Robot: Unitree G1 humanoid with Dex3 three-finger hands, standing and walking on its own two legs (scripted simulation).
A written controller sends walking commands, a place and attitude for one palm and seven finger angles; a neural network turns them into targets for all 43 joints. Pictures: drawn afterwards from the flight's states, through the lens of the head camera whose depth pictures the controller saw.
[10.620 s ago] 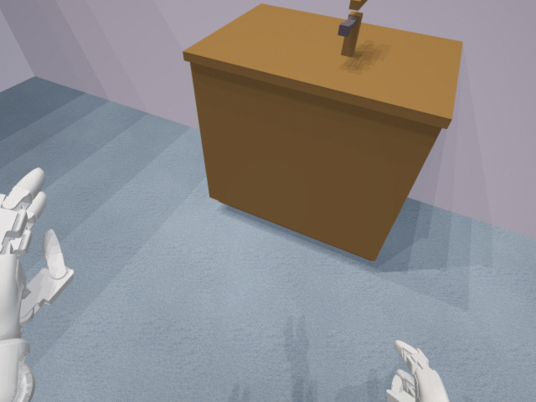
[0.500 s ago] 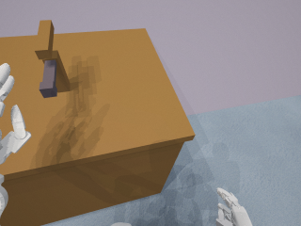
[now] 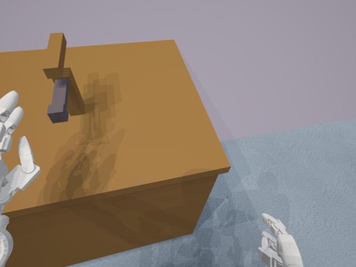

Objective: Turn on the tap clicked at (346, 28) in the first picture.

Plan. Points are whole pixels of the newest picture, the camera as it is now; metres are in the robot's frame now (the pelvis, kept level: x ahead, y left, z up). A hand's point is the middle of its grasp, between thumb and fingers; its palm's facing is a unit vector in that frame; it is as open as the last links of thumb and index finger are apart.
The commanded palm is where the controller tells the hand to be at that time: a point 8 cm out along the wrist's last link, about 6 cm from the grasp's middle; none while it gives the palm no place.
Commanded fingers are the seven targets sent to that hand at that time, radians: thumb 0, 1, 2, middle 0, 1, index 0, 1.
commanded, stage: shuffle to correct the standing spot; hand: left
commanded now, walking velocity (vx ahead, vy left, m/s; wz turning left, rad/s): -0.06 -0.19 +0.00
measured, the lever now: (58, 113) +0.35 +0.29 +0.14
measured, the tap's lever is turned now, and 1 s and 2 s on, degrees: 0 0 0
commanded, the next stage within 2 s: come to a stop and stand still in 0.14 s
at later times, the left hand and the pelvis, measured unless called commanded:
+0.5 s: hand (57, 181) +0.21 +0.22 +0.16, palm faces +0.35 -0.88 -0.33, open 7.4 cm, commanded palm +0.15 +0.25 +0.18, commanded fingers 0.00 0.90 0.90 -0.20 -0.30 -0.20 -0.30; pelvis -0.01 -0.02 +0.00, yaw +0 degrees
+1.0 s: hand (43, 149) +0.26 +0.26 +0.16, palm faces +0.30 -0.87 -0.39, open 7.4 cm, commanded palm +0.20 +0.29 +0.18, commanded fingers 0.00 0.90 0.90 -0.20 -0.30 -0.20 -0.30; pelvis +0.02 +0.03 +0.00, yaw -4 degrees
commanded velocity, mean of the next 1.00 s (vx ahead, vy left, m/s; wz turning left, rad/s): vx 0.00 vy -0.02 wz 0.00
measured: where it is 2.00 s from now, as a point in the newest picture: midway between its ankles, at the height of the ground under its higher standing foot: outside the picture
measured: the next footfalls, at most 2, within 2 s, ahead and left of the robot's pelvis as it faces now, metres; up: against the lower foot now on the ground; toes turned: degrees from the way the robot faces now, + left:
none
